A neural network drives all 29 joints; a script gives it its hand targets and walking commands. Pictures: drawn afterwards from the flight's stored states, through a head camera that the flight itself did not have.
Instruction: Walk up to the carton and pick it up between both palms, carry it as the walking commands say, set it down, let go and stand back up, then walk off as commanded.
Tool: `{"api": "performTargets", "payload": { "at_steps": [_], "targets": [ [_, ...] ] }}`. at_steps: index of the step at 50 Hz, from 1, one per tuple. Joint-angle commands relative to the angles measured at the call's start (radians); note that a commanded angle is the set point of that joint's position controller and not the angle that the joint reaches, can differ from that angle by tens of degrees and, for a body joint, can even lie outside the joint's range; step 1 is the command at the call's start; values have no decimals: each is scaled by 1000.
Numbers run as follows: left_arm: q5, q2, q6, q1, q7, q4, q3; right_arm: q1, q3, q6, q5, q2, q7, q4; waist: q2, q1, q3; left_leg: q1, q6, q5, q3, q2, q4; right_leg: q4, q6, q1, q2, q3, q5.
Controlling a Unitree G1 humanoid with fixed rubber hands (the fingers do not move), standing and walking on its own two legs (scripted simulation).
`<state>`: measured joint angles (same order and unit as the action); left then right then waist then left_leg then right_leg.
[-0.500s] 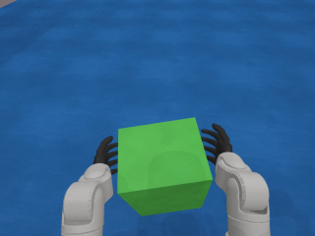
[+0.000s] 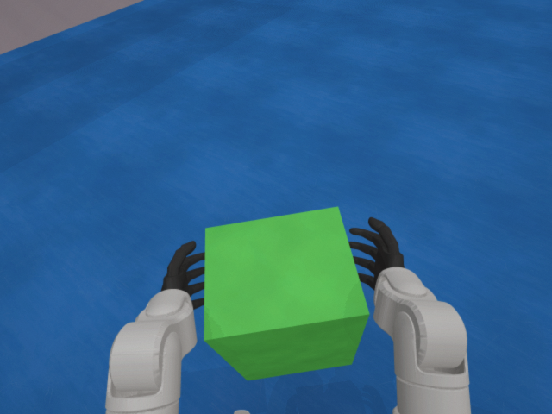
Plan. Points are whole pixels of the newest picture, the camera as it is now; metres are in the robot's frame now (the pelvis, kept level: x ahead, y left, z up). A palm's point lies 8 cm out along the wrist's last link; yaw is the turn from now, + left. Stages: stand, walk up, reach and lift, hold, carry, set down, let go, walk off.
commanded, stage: carry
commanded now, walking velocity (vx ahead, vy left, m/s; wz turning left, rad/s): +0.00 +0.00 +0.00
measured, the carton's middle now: (287, 304) +0.30 -0.01 -0.01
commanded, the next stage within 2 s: none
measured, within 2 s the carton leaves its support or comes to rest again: neither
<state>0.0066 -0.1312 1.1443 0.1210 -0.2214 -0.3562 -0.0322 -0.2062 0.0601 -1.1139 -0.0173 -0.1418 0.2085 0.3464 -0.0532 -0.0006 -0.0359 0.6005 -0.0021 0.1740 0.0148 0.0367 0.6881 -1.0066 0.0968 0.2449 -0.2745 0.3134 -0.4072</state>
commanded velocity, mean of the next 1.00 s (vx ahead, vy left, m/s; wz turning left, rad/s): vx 0.45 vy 0.00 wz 0.00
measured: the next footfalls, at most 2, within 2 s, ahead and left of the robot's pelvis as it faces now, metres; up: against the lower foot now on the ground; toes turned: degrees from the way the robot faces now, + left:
right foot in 0.24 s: +0.08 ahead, -0.14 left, +0.00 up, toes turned -10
left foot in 0.46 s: +0.22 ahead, +0.14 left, +0.00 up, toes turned +4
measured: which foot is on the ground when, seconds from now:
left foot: down 0.00-0.26, up 0.28-0.44, down 0.46-0.78, up 0.80-0.92, down 0.94-1.00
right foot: down 0.00-0.00, up 0.02-0.22, down 0.24-0.48, up 0.50-0.76, down 0.78-0.96, up 0.98-1.00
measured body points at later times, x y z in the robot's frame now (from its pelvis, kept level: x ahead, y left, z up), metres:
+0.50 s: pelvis +0.15 +0.03 +0.01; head +0.15 +0.03 +0.46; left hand +0.42 +0.19 +0.09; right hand +0.45 -0.09 +0.11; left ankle +0.18 +0.14 -0.71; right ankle +0.04 -0.14 -0.69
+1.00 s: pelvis +0.36 +0.09 +0.02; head +0.35 +0.10 +0.47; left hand +0.61 +0.26 +0.09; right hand +0.66 -0.01 +0.11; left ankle +0.37 +0.16 -0.71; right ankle +0.29 -0.11 -0.68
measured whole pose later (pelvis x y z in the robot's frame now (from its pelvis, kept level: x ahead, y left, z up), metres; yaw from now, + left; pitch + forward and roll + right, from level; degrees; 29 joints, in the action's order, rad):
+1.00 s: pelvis +0.36 +0.09 +0.02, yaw +5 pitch +4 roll -3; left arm 0.01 -0.13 1.19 0.11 -0.22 -0.33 -0.03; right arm -0.18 0.05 -1.13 -0.02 -0.14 0.21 0.31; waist -0.04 -0.01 -0.10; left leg 0.45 -0.06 0.28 0.05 -0.01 0.68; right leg -0.75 0.12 0.28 -0.18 0.17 -0.42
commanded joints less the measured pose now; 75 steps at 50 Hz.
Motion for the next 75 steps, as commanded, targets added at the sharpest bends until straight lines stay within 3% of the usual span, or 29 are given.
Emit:
{"api": "performTargets", "payload": {
  "at_steps": [1,5,10,11,13,14,22,23,24,25,28,35,37,39,42,46,47,48,49,51,55,59,61,66,68,69,70,71,75],
  "targets": [
    [-279,-812,-88,464,131,-268,511,-349,-601,21,246,-877,-85,189,-50,18,-431,-518,-236,-844,-466,-348,-217,-467,41,293,157,-235,-235],
    [-289,-855,-79,520,151,-252,553,-221,-566,8,214,-910,-105,35,-163,3,-415,-486,-234,-616,-320,-274,-169,-119,28,287,95,-272,-221],
    [-306,-851,-72,542,169,-249,526,-189,-553,6,189,-917,-89,4,-51,-8,-406,-307,-167,56,-206,-226,-243,521,-22,-86,176,-184,-134],
    [-281,-814,-64,503,169,-123,450,-266,-556,5,187,-872,-73,4,40,-20,-418,-210,-103,59,-116,-129,-127,668,-42,-259,126,-224,-89],
    [-257,-809,-58,416,158,-170,470,-220,-587,-7,185,-888,-91,43,369,-26,-272,264,-7,303,75,16,225,803,-171,-478,-238,-599,226],
    [-259,-804,-74,463,148,-218,472,-255,-610,-4,208,-910,-96,56,330,-23,-276,305,-14,286,36,-55,294,797,-221,-454,-264,-652,396],
    [-212,-787,-44,426,125,-164,440,-251,-602,-28,235,-877,-103,64,243,19,-418,-277,4,82,209,42,-242,329,-48,-330,-15,-99,792],
    [-202,-767,-36,410,119,-167,436,-223,-600,-36,244,-860,-112,36,88,46,-496,-600,-53,108,7,-49,-258,143,4,-29,22,-108,518],
    [-191,-756,-27,425,121,-183,469,-249,-589,-31,248,-841,-110,26,-307,47,-494,-818,-164,-50,-485,-289,-353,-122,44,294,143,-123,156],
    [-212,-778,-25,428,126,-150,503,-231,-559,-21,222,-829,-107,26,-319,29,-486,-908,-260,-323,-593,-372,-371,-163,17,443,202,-194,-149],
    [-275,-823,-64,617,139,-230,522,-353,-579,4,260,-900,-125,53,-20,28,-364,-644,-235,-46,-384,-374,-396,-36,-18,388,123,-261,-151],
    [-239,-755,-39,618,112,-193,492,-314,-537,-30,237,-870,-116,-27,-157,7,-316,-562,-152,-206,-76,-266,-306,581,-1,52,205,-73,59],
    [-242,-805,-45,503,111,-197,508,-217,-554,-17,219,-868,-108,28,12,-16,-366,-263,-71,-369,85,-169,-50,666,-36,-405,170,-85,184],
    [-232,-785,-33,443,112,-161,473,-247,-562,-28,219,-882,-100,27,285,-38,-318,323,5,335,112,-18,362,749,-183,-738,-185,-595,439],
    [-200,-851,-34,491,99,-144,481,-317,-597,-37,264,-875,-133,68,134,-43,-280,264,-48,425,-9,-148,249,749,-253,-497,-263,-582,393],
    [-267,-829,-66,606,108,-295,500,-272,-570,-5,245,-905,-109,97,209,31,-422,-339,-11,24,169,-19,-267,486,-56,-164,-46,-144,155],
    [-278,-862,-60,653,107,-313,538,-242,-542,0,239,-905,-109,57,-67,52,-455,-602,-51,103,-73,-125,-357,168,7,92,65,-55,119],
    [-252,-815,-31,567,113,-256,546,-217,-523,-15,222,-839,-105,20,-408,44,-364,-761,-153,130,-554,-364,-503,-53,46,439,200,-76,-133],
    [-279,-834,-21,589,123,-249,578,-132,-475,-17,185,-863,-103,-52,-363,36,-326,-822,-265,-165,-618,-438,-465,-140,8,542,180,-189,-162],
    [-236,-846,-28,498,124,-158,512,-344,-576,-16,248,-897,-119,77,31,33,-278,-681,-254,-37,-434,-422,-464,-120,-7,504,120,-253,-93],
    [-268,-915,-48,526,130,-192,563,-301,-552,8,247,-932,-130,98,-86,38,-297,-853,-182,-686,-221,-339,-382,85,6,485,158,-196,-6],
    [-240,-869,-50,566,118,-258,568,-264,-542,-3,246,-884,-134,73,-210,34,-217,-834,-167,-519,-99,-296,-470,251,2,426,177,-135,82],
    [-236,-834,-48,602,109,-259,556,-269,-542,-9,245,-870,-135,67,-111,40,-253,-842,-184,-504,-101,-295,-461,268,-11,405,191,-122,100],
    [-203,-811,-32,470,107,-166,515,-324,-577,-24,266,-867,-123,92,-100,36,-170,-845,-149,-866,-8,-280,-318,419,-20,331,249,-31,90],
    [-242,-864,-40,512,117,-262,554,-278,-582,-18,267,-914,-127,114,-103,-5,-331,-555,-70,-990,178,-197,24,630,-67,-228,279,-11,325],
    [-259,-868,-51,505,119,-278,543,-315,-585,-12,265,-921,-118,125,-30,-53,-441,-187,-32,-816,185,-134,305,598,-143,-651,179,-168,558],
    [-241,-839,-58,470,119,-278,523,-246,-603,-13,265,-930,-129,142,297,-52,-458,318,-7,221,107,21,640,550,-273,-1017,-94,-561,1220],
    [-243,-860,-67,539,116,-297,528,-343,-626,-5,308,-957,-146,179,274,-56,-492,379,-36,385,-23,-3,777,558,-351,-1000,-234,-664,1408],
    [-287,-950,-88,542,142,-279,555,-264,-624,34,289,-1029,-147,154,69,-37,-444,449,-30,411,-122,-184,408,665,-262,-809,-221,-543,732]
  ]
}}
